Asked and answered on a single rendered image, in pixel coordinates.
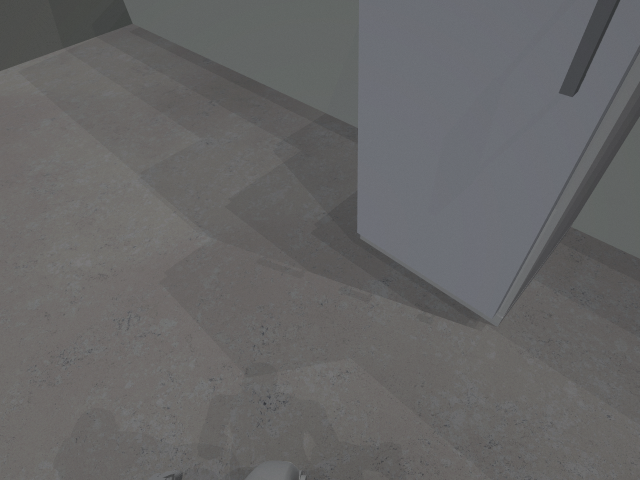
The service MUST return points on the handle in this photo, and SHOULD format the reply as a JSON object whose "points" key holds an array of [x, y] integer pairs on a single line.
{"points": [[592, 37]]}

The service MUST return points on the fridge door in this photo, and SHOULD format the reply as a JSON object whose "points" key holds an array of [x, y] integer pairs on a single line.
{"points": [[465, 144]]}

